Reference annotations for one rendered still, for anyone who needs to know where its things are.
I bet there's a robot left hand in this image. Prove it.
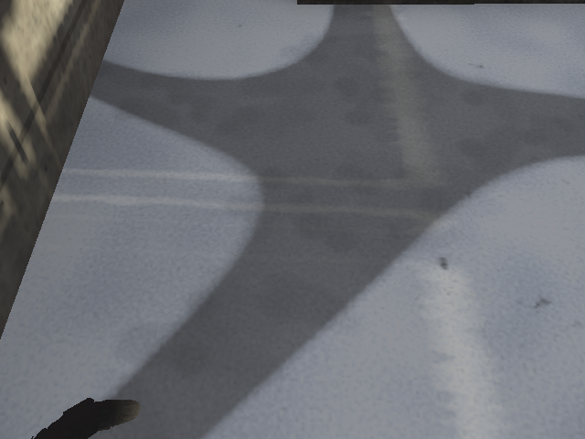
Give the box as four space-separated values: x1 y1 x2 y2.
31 398 141 439

